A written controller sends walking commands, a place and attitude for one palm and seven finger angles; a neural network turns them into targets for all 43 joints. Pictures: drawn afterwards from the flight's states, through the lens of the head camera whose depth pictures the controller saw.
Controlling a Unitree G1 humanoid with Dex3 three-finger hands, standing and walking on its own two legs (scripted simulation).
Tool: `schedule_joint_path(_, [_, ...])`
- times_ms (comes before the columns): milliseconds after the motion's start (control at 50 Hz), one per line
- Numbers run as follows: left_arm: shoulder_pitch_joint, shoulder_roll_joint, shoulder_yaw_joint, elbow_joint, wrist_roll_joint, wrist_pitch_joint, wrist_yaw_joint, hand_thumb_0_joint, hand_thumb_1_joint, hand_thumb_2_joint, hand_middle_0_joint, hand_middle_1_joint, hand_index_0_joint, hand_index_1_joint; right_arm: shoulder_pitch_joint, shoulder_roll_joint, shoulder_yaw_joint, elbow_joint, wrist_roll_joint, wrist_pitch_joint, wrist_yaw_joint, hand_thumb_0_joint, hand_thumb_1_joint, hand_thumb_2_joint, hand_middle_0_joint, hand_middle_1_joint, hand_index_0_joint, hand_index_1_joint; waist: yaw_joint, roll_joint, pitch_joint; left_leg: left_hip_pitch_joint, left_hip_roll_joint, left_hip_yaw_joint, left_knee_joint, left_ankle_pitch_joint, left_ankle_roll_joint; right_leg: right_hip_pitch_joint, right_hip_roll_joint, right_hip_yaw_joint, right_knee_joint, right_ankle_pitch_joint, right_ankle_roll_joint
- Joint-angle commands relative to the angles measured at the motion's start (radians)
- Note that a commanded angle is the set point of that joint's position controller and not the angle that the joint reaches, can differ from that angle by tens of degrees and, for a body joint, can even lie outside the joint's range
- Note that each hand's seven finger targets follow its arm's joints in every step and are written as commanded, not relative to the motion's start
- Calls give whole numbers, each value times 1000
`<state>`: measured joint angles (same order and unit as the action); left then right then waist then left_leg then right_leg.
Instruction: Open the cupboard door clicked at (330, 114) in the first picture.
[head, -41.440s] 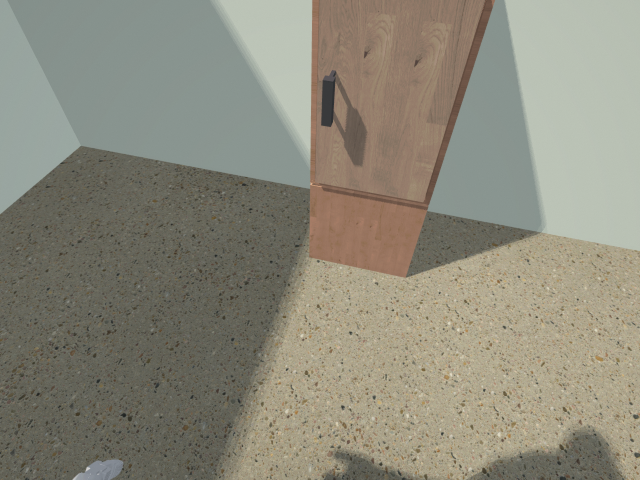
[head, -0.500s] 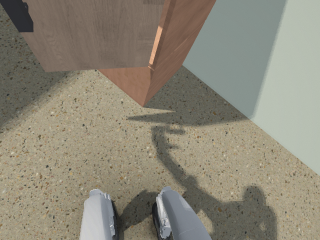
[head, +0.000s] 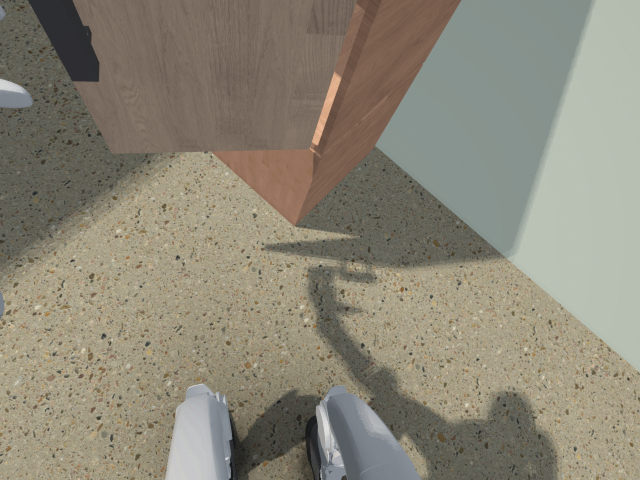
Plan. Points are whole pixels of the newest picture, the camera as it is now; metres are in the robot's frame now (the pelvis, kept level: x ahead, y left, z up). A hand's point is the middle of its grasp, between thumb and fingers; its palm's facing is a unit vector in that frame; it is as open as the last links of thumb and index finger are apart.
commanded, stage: move the hooked fingers beside the handle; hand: left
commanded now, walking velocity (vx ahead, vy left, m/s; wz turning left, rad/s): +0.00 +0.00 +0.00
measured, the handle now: (64, 7) +0.61 +0.22 +0.08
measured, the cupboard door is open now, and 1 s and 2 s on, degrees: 50 50 50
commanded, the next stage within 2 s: slide the fingers in behind the handle in 0.20 s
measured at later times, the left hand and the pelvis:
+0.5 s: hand out of the picture +0.56 +0.27 +0.09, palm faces +0.06 -1.00 +0.00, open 14.0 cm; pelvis -0.01 -0.01 -0.01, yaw +0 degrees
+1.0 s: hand (23, 35) +0.56 +0.24 +0.09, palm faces +0.07 -1.00 -0.01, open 14.0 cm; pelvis +0.00 -0.01 +0.00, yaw +0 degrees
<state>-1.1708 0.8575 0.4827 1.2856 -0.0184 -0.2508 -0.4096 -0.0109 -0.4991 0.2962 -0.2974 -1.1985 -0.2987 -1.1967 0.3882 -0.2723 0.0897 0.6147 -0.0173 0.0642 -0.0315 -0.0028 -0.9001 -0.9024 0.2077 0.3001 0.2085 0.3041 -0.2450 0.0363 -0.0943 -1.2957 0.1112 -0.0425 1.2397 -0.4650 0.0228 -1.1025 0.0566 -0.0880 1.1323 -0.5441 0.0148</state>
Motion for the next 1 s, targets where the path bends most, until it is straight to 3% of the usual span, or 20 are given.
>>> schedule_joint_path(0, [-402, 269, 40, -215, -26, -84, 9, 0, -500, 300, -300, -1200, -300, -1200, 230, -219, -75, -11, -3, 0, -20, 0, -900, -900, 200, 300, 200, 300, -9, 297, -549, 732, -19, -79, -81, 480, 7, -38, 34, 9, -120, 323, -41])
schedule_joint_path(60, [-423, 276, 36, -219, -20, -96, 11, 0, -500, 300, -300, -1200, -300, -1200, 218, -219, -73, -16, -1, 0, -19, 0, -900, -900, 200, 300, 200, 300, -9, 313, -549, 720, -21, -75, -77, 459, 7, -40, 32, 13, -115, 311, -39])
schedule_joint_path(100, [-426, 293, 46, -213, -22, -94, 11, 0, -500, 300, -300, -1200, -300, -1200, 216, -219, -71, -17, 0, -1, -20, 0, -900, -900, 200, 300, 200, 300, -11, 284, -554, 689, -21, -69, -70, 445, 12, -13, 34, 15, -114, 317, -36])
schedule_joint_path(120, [-416, 327, 68, -229, -20, -96, 10, 0, -500, 300, -300, -1200, -300, -1200, 216, -221, -70, -21, 1, 0, -21, 0, -900, -900, 200, 300, 200, 300, 1, 307, -584, 697, -22, -65, -67, 462, 12, 5, 33, 19, -109, 332, -37])
schedule_joint_path(160, [-400, 330, 72, -223, -18, -96, 2, 0, -500, 300, -300, -1200, -300, -1200, 216, -219, -70, -21, 3, 2, -20, 0, -900, -900, 200, 300, 200, 300, 7, 308, -602, 706, -23, -67, -62, 487, 10, 6, 33, 18, -102, 348, -38])
schedule_joint_path(260, [-417, 308, 54, -219, -26, -87, -10, 0, -500, 300, -300, -1200, -300, -1200, 218, -220, -71, -14, 6, 1, -23, 0, -900, -900, 200, 300, 200, 300, -7, 290, -588, 700, -20, -72, -61, 466, 12, -12, 35, 17, -105, 334, -35])
schedule_joint_path(340, [-456, 253, 8, -196, -35, -78, -13, 0, -500, 300, -300, -1200, -300, -1200, 218, -215, -67, -4, 6, -8, -27, 0, -900, -900, 200, 300, 200, 300, -32, 281, -541, 659, -21, -70, -61, 395, 19, -42, 34, 19, -112, 289, -34])
schedule_joint_path(400, [-442, 270, 22, -179, -35, -71, -10, 0, -500, 300, -300, -1200, -300, -1200, 224, -218, -65, -4, 6, -12, -27, 0, -900, -900, 200, 300, 200, 300, -24, 262, -557, 637, -21, -67, -57, 386, 20, -25, 35, 20, -111, 287, -33])
schedule_joint_path(480, [-435, 284, 34, -201, -22, -72, 6, 0, -500, 300, -300, -1200, -300, -1200, 231, -215, -67, -4, 2, -12, -24, 0, -900, -900, 200, 300, 200, 300, -11, 295, -584, 661, -19, -69, -55, 420, 16, -27, 33, 18, -101, 301, -36])
schedule_joint_path(520, [-437, 268, 30, -227, -20, -74, 18, 0, -500, 300, -300, -1200, -300, -1200, 234, -214, -70, -2, -1, -13, -19, 0, -900, -900, 200, 300, 200, 300, -6, 309, -598, 682, -19, -73, -57, 438, 13, -28, 34, 16, -98, 309, -38])
schedule_joint_path(600, [-461, 228, 9, -228, -18, -68, 40, 0, -500, 300, -300, -1200, -300, -1200, 235, -213, -74, 0, -2, -14, -12, 0, -900, -900, 200, 300, 200, 300, -20, 300, -571, 680, -19, -77, -68, 407, 12, -46, 34, 12, -105, 288, -37])
schedule_joint_path(620, [-451, 252, 29, -221, -14, -67, 49, 0, -500, 300, -300, -1200, -300, -1200, 238, -216, -74, 1, -2, -13, -12, 0, -900, -900, 200, 300, 200, 300, -14, 288, -573, 673, -19, -77, -70, 398, 13, -38, 34, 13, -106, 281, -37])
schedule_joint_path(660, [-477, 250, 32, -267, -9, -80, 60, 0, -500, 300, -300, -1200, -300, -1200, 242, -214, -78, 4, -8, -15, -10, 0, -900, -900, 200, 300, 200, 300, -11, 326, -609, 715, -17, -82, -71, 437, 8, -41, 31, 13, -99, 299, -40])
schedule_joint_path(700, [-455, 236, 33, -275, -8, -83, 73, 0, -500, 300, -300, -1200, -300, -1200, 245, -212, -82, 7, -10, -14, -4, 0, -900, -900, 200, 300, 200, 300, -6, 320, -617, 728, -18, -82, -73, 458, 6, -28, 33, 11, -102, 315, -40])
schedule_joint_path(740, [-466, 171, -5, -271, -11, -87, 76, 0, -500, 300, -300, -1200, -300, -1200, 246, -206, -87, 14, -10, -17, 1, 0, -900, -900, 200, 300, 200, 300, -25, 305, -603, 741, -19, -88, -74, 458, 8, -54, 34, 11, -107, 313, -40])
schedule_joint_path(780, [-444, 185, 10, -242, -17, -81, 77, 0, -500, 300, -300, -1200, -300, -1200, 245, -210, -85, 14, -7, -16, 2, 0, -900, -900, 200, 300, 200, 300, -16, 287, -581, 712, -22, -81, -80, 428, 8, -33, 35, 11, -116, 302, -39])
schedule_joint_path(800, [-459, 182, 2, -249, -18, -81, 78, 0, -500, 300, -300, -1200, -300, -1200, 246, -211, -86, 18, -8, -16, -1, 0, -900, -900, 200, 300, 200, 300, -27, 271, -578, 703, -21, -77, -81, 425, 11, -24, 34, 13, -118, 307, -37])
schedule_joint_path(860, [-461, 171, 4, -265, -21, -92, 83, 0, -500, 300, -300, -1200, -300, -1200, 247, -208, -88, 21, -10, -20, 3, 0, -900, -900, 200, 300, 200, 300, -14, 311, -595, 733, -24, -80, -84, 445, 7, -28, 33, 13, -118, 312, -42])
schedule_joint_path(940, [-424, 93, -32, -241, -31, -96, 84, 0, -500, 300, -300, -1200, -300, -1200, 246, -198, -92, 22, -11, -22, 9, 0, -900, -900, 200, 300, 200, 300, -21, 285, -566, 721, -28, -72, -83, 449, 10, -26, 34, 16, -124, 324, -42])
schedule_joint_path(980, [-411, 137, -2, -216, -28, -90, 92, 0, -500, 300, -300, -1200, -300, -1200, 243, -203, -88, 18, -9, -18, 8, 0, -900, -900, 200, 300, 200, 300, -14, 256, -552, 682, -28, -65, -85, 422, 12, -4, 34, 17, -126, 315, -39])
